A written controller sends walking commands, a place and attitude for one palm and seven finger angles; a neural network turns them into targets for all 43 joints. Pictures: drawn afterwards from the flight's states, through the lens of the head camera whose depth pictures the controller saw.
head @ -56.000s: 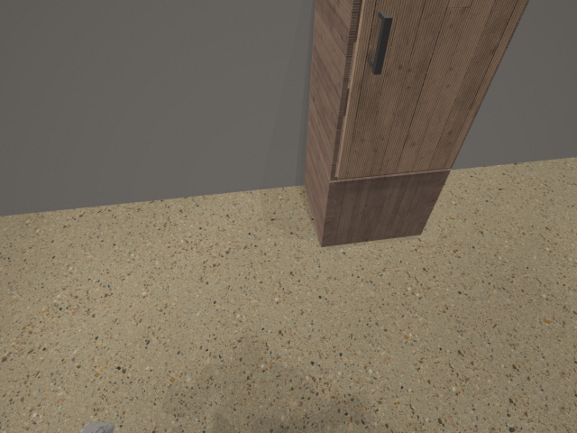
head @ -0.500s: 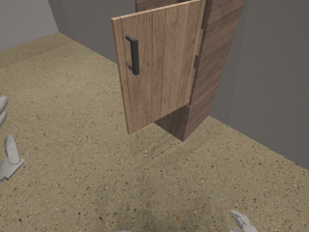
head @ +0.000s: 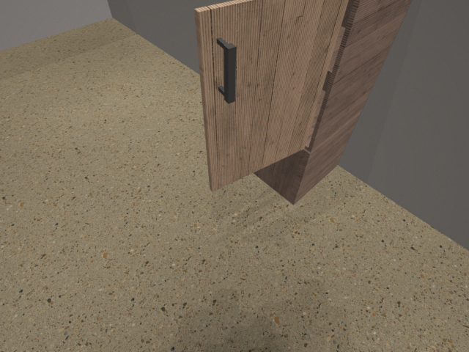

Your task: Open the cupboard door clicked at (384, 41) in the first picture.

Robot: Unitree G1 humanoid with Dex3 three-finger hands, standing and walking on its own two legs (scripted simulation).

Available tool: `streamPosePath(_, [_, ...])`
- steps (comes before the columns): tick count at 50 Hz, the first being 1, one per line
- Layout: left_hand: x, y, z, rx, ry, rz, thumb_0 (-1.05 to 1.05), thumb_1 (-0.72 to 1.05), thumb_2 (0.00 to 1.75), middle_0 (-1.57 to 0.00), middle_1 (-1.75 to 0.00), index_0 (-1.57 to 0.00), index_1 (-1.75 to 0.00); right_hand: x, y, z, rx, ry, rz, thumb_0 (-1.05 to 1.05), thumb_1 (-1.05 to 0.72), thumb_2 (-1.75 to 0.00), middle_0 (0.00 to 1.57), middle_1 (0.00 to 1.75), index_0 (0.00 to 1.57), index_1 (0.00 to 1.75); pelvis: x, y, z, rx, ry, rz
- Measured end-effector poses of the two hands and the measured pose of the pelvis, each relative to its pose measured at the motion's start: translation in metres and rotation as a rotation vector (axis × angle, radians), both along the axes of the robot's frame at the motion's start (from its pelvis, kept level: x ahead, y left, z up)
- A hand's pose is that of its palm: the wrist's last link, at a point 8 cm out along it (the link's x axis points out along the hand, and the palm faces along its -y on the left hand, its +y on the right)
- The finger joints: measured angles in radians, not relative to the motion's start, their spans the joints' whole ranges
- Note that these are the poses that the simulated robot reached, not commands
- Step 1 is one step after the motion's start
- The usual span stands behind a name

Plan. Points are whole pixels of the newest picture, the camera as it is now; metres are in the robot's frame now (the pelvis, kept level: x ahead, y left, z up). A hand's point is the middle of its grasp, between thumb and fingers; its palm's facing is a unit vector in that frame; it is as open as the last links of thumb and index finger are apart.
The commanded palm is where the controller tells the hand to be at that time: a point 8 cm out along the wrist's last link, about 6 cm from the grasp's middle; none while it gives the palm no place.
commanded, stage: let the arm hang, fingers relaxed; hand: left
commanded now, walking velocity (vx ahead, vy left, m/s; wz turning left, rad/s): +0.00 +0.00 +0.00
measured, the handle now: (225, 71) +0.66 +0.06 +0.12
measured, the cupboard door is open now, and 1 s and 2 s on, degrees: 78 78 78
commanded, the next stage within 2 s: look to check the result in 0.66 s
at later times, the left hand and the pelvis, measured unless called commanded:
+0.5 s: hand out of the picture +0.01 +0.18 -0.17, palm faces +0.01 -0.98 -0.20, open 7.3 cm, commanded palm none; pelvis +0.01 +0.02 +0.01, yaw -1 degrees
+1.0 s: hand out of the picture +0.03 +0.20 -0.16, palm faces -0.01 -0.97 -0.23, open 7.4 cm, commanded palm none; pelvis +0.01 +0.02 +0.01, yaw -2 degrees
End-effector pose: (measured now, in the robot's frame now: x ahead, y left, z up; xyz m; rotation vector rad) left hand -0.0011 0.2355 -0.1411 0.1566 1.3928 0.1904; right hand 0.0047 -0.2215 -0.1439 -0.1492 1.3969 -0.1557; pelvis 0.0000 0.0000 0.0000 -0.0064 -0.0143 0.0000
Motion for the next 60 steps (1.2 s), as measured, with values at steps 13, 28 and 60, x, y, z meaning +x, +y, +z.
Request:
streamPosePath(13, [-0.015, -0.002, 0.007, -0.016, 0.078, -0.008, 0.0, 0.91, 0.9, -0.2, -0.3, -0.2, -0.3, -0.024, 0.03, -0.004, 0.057, 0.065, -0.033, 0.01, -0.91, -0.9, 0.2, 0.3, 0.2, 0.3, 0.002, 0.012, 0.007, 0.007, -0.008, -0.017])
streamPosePath(28, [0.01, -0.002, 0.005, -0.022, 0.011, -0.032, 0.01, 0.92, 0.9, -0.2, -0.3, -0.2, -0.3, -0.021, 0.035, -0.004, 0.054, 0.037, -0.052, 0.01, -0.91, -0.9, 0.2, 0.3, 0.2, 0.3, 0.006, 0.017, 0.007, 0.01, -0.014, -0.026])
streamPosePath(60, [0.049, 0.031, 0.014, 0.037, -0.055, -0.077, 0.0, 0.9, 0.9, -0.2, -0.3, -0.2, -0.3, 0.018, -0.008, 0.008, -0.041, -0.032, -0.021, 0.01, -0.91, -0.9, 0.2, 0.3, 0.2, 0.3, 0.011, 0.018, 0.009, 0.007, -0.014, -0.028])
